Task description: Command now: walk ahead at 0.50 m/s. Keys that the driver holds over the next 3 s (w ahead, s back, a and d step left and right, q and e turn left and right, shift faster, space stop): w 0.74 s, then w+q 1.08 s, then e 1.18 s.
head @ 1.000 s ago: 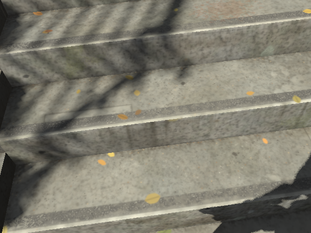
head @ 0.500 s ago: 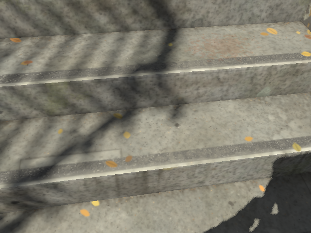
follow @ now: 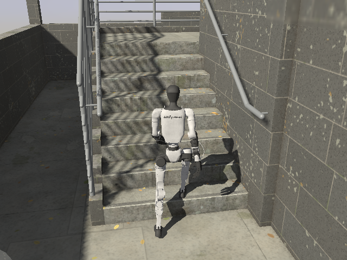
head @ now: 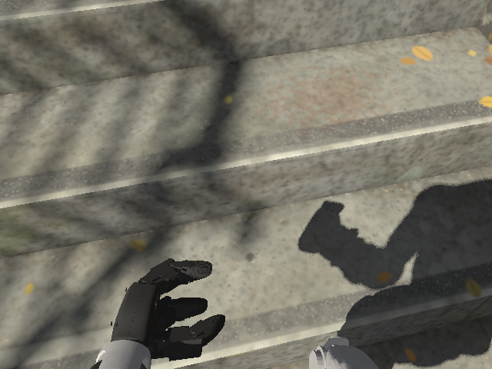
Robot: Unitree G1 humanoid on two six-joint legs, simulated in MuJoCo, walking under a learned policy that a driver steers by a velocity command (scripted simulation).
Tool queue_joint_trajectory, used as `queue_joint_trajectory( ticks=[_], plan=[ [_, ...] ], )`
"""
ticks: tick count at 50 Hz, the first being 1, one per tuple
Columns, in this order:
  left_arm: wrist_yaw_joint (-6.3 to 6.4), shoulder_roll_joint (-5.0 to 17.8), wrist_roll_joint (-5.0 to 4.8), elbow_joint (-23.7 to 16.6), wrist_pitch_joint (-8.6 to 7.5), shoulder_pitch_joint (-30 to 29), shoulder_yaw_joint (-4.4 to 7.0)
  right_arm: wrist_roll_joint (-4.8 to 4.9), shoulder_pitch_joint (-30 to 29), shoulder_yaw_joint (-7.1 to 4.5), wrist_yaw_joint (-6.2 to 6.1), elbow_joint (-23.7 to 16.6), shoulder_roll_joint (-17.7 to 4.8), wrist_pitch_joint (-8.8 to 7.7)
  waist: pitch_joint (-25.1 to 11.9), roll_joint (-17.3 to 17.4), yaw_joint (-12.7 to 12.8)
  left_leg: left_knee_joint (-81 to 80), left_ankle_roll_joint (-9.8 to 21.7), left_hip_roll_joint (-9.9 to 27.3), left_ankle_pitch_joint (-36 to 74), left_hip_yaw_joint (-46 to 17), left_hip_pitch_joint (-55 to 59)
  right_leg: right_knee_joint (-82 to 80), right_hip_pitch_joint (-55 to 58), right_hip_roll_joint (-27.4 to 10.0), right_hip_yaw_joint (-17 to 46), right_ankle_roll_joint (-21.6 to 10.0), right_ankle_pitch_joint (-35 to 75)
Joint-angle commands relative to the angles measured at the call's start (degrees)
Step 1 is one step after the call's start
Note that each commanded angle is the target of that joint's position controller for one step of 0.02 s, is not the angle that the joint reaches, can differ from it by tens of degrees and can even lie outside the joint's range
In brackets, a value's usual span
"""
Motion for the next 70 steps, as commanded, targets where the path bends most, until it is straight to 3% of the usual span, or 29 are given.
queue_joint_trajectory(
  ticks=[1, 2, 5, 6, 7, 9, 11, 18, 24, 26, 29, 30, 31, 32, 33, 36, 37, 38, 41, 44, 48, 49, 52, 54, 55, 57, 60, 66, 70],
  plan=[
    [0.94, 18.42, 1.31, 8.85, -0.02, 33.27, 7.11, 2.01, -0.21, -3.64, 3.02, -8.69, -13.59, -3.39, -29.55, -11.05, 13.57, 57.90, 2.61, -3.12, 42.09, -4.35, -31.12, -32.78, 66.24, -11.20, 37.99, -7.90, 11.72],
    [1.73, 23.02, 0.50, 9.58, 1.56, 32.55, 9.24, -0.91, 0.02, -4.12, 3.95, -9.66, -10.88, -3.61, -35.99, -17.37, 11.94, 84.70, 2.14, -12.49, 3.51, -11.65, -34.58, -52.99, 64.04, -17.94, 62.63, -7.73, 14.33],
    [0.51, 10.64, 0.33, 15.80, 0.20, 17.08, 6.80, -4.77, -9.97, -2.65, 1.50, -17.30, -1.14, 0.04, -7.73, -0.64, 1.10, 98.85, 3.56, -4.32, 11.02, -10.47, -50.59, -52.20, 35.88, -14.04, 45.40, -2.86, -23.57],
    [0.36, 5.48, 0.90, 19.05, -0.43, 18.13, 5.38, -4.80, -11.90, -1.88, 0.57, -19.14, 1.01, 0.71, -3.37, -2.72, -0.46, 103.59, 4.72, -4.66, 10.41, -10.96, -54.82, -50.92, 31.32, -11.85, 39.03, -1.41, -20.33],
    [-2.63, 4.32, 4.10, 19.15, -0.88, 19.42, 3.76, -1.94, -12.10, -0.53, 5.00, -16.99, -0.67, 0.97, 1.68, -3.90, 4.20, 110.99, 12.46, -9.94, 16.67, -24.11, -63.08, -53.81, 29.42, -10.07, 37.00, -1.82, -9.69],
    [-5.10, 5.60, 6.31, 25.20, -1.41, 24.60, 3.57, -1.38, -9.99, -1.14, 6.24, -17.39, -2.31, 0.19, -0.05, 0.57, -0.02, 113.23, 17.28, -11.31, 23.12, -27.48, -75.39, -53.98, 33.79, -10.96, 31.95, 0.93, 3.59],
    [-5.48, 7.42, 4.58, 24.87, -2.94, 18.52, 4.15, -1.52, -11.34, -1.37, 5.79, -18.08, -5.01, 0.25, -3.76, -0.86, -3.79, 106.82, 17.79, -9.86, 21.80, -22.38, -76.64, -55.61, 33.83, -7.09, 18.32, 3.48, 2.47],
    [-5.56, 8.83, 8.26, 30.19, -4.33, 35.85, 2.06, -0.36, -31.90, 1.49, 4.73, -24.67, -5.16, 1.68, -5.24, -4.95, 0.39, 113.52, 13.69, -6.81, 21.06, -8.11, -89.18, -60.27, 38.88, -4.26, 10.51, 6.15, 7.84],
    [-7.44, 8.91, 4.36, 30.62, -4.38, 44.42, 0.69, -3.64, -38.79, 2.72, 3.90, -25.29, -1.89, 5.68, -4.64, -11.52, 2.05, 96.73, 7.72, -2.65, 4.97, 4.44, -94.20, -64.60, 61.44, -12.17, 13.49, -1.69, 44.03],
    [-8.10, 14.76, 3.09, 28.14, -5.36, 36.52, 1.32, -3.00, -41.44, 2.27, 5.69, -28.31, -4.06, 7.50, -9.86, -12.47, -2.42, 81.54, 7.76, -7.42, 1.50, 11.28, -59.50, -65.68, 41.67, -12.32, 8.39, -7.11, 90.30],
    [-7.79, 22.83, -0.02, 31.94, -5.63, 40.55, 4.74, -3.05, -36.39, 1.60, 5.90, -28.97, -4.64, 7.47, -8.72, -15.94, -4.09, 53.11, 5.51, -12.52, -11.21, 10.82, -57.97, -55.09, 67.61, -15.68, 8.96, -5.84, 112.11],
    [-8.50, 23.79, 1.46, 31.79, -4.87, 39.59, 5.65, -2.79, -27.81, 1.07, 4.52, -26.14, -6.31, 7.16, -13.70, -15.47, -5.71, 52.19, 7.56, -12.98, -7.80, 6.44, -48.53, -46.27, 65.63, -14.66, 8.27, -4.82, 123.04],
    [-9.29, 19.15, 5.60, 30.61, -4.67, 40.77, 5.40, -2.51, -11.81, 0.14, 3.63, -19.85, -9.59, 7.40, -25.97, -5.93, -6.91, 52.80, 13.99, -9.84, 6.81, -9.13, -23.00, -30.80, 48.62, -12.85, 13.09, -2.56, 120.47],
    [-10.11, 13.67, 6.63, 28.44, -4.01, 36.85, 4.22, -4.17, 4.22, -0.92, 3.02, -13.25, -12.02, 7.07, -28.22, 7.15, -11.98, 33.26, 20.96, -0.94, 1.63, -32.78, -5.87, -10.69, 27.37, -3.21, 16.92, -0.83, 66.79],
    [-10.71, 11.91, 1.92, 30.33, -2.73, 31.27, 5.31, -7.83, 9.28, -1.35, 3.06, -11.98, -11.31, 6.78, -16.15, 12.39, -14.50, 18.00, 23.31, 4.16, -13.11, -51.78, -14.03, 21.90, 9.70, 9.26, 24.04, -2.16, 27.53],
    [-5.78, 8.96, 1.96, 24.04, -3.28, 22.69, 4.52, -5.63, -5.91, 0.11, 4.59, -4.98, -2.41, 2.77, -8.13, -3.58, -1.99, 18.49, 19.11, 6.00, -3.37, -38.32, -21.26, 50.10, -11.81, 10.33, 30.73, -8.97, 23.28],
    [-1.31, -1.52, 2.26, 11.05, -3.83, 14.84, 2.42, -2.06, -9.21, -0.26, 1.34, -2.44, 0.29, -0.35, -4.91, -5.23, 5.56, 15.95, 11.18, 5.44, -12.45, -27.79, -30.92, 48.86, -1.44, 7.40, 23.58, -2.93, 11.59],
    [-2.92, 4.67, 1.96, 18.79, -1.18, 20.82, 2.05, -5.42, -15.05, 2.58, 4.40, -1.64, 4.89, 0.90, -6.44, -8.81, 5.59, 18.30, 12.37, 2.25, -0.01, -20.12, -29.06, 45.76, -13.62, 5.94, 26.64, -8.37, 20.90],
    [-3.79, 5.50, 0.95, 14.29, -1.15, 15.57, 1.99, -7.16, -19.73, 1.82, 5.33, -5.46, 2.32, -0.89, -3.09, -3.96, 9.25, 10.11, 10.34, -3.69, 4.31, -6.13, -45.81, 36.03, -3.87, 0.84, 12.69, -7.55, 11.61],
    [-2.79, 4.11, -0.08, 9.03, -1.72, 1.09, -0.73, -9.88, 0.40, 1.77, 3.59, 1.50, 0.61, -0.24, -3.76, 0.44, 2.14, 9.68, 11.19, 1.25, 3.73, -16.32, -27.95, 47.11, -24.10, -1.55, 14.79, -7.99, 0.45],
    [-2.19, 5.02, 1.67, 0.10, 1.92, -21.93, -2.21, -4.89, 2.43, 0.70, 7.00, -0.63, -3.44, -0.51, -4.96, 2.62, -1.36, -6.92, 13.53, 4.62, 10.41, -16.87, -42.64, 3.79, 6.55, -3.77, 5.94, -1.55, -6.23],
    [-3.80, 1.41, 1.29, 1.26, 2.17, -14.87, -2.75, -4.02, 0.47, 0.45, 7.90, -2.19, -6.11, -1.80, -7.15, 9.69, 2.58, -5.14, 16.76, 7.17, 36.71, -16.26, -45.96, 11.14, 19.69, 0.20, 1.10, 1.00, 2.22],
    [-3.68, 11.65, -0.31, 7.50, 1.23, 2.73, 1.17, -2.65, -1.83, -3.20, 8.25, -4.17, -15.08, -4.20, -15.30, 7.60, 8.96, 14.36, 11.63, 7.37, 92.51, -10.97, -18.81, -14.42, 31.03, 7.47, 2.56, 0.51, 5.17],
    [-1.62, 15.51, 0.79, 15.82, 1.09, 27.96, 3.22, -7.04, 6.26, -1.20, 9.47, -1.95, -3.02, -3.52, -30.67, -10.31, 12.93, 45.38, 9.61, -1.83, 47.40, -12.59, -48.16, -33.28, 67.00, -9.77, 40.42, -10.98, 2.10],
    [-1.48, 19.53, 2.72, 19.26, 1.25, 35.82, 5.09, -5.35, 2.28, -2.13, 10.16, 0.91, -2.45, -1.43, -24.12, -16.98, 16.63, 81.22, 8.68, -7.78, 12.94, -16.75, -55.79, -50.39, 54.87, -18.43, 62.00, -13.52, -24.31],
    [-0.56, 19.23, -0.13, 22.42, -1.70, 26.13, 6.28, -3.32, -3.58, -2.54, 8.63, -0.91, -0.70, -0.73, -10.85, -12.47, 9.16, 103.66, 8.20, -4.96, 13.07, -15.64, -64.51, -50.80, 38.98, -18.39, 50.68, -8.42, -27.12],
    [-1.63, -0.38, 1.76, 24.06, -1.23, 12.90, 1.66, -3.37, -12.08, -0.59, 6.07, -5.89, 3.58, 0.88, -9.31, 1.01, 1.41, 110.39, 13.97, -4.95, 13.54, -18.60, -70.94, -52.46, 36.48, -15.48, 30.66, -5.38, -0.46],
    [-1.50, 2.24, 6.04, 28.49, -3.36, 21.70, 2.91, -1.25, -16.81, 0.66, 8.87, -7.11, 1.33, 1.67, -6.02, -5.73, 0.25, 121.19, 15.00, -3.04, 7.02, -9.42, -82.09, -60.66, 39.82, -10.66, 5.19, -4.27, 7.83],
    [-3.42, 2.64, 7.58, 35.21, -3.16, 32.33, 0.92, -0.30, -32.41, 3.71, 4.72, -17.93, 1.82, 2.43, -3.06, -2.73, 1.64, 120.98, 20.31, -0.50, -1.38, -14.46, -105.49, -65.51, 58.76, -16.80, 7.49, -3.69, 5.97]
  ],
)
